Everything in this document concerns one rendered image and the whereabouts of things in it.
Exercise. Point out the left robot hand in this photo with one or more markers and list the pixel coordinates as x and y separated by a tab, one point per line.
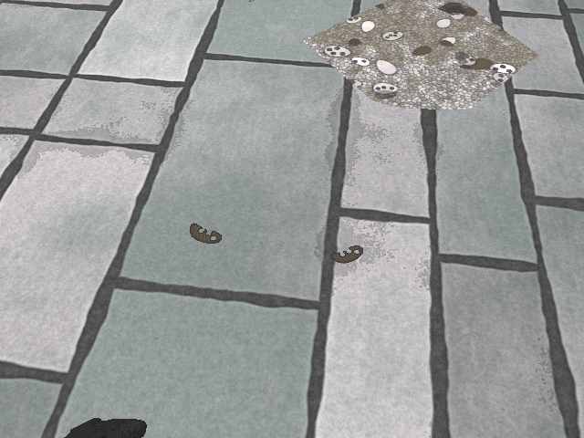
114	428

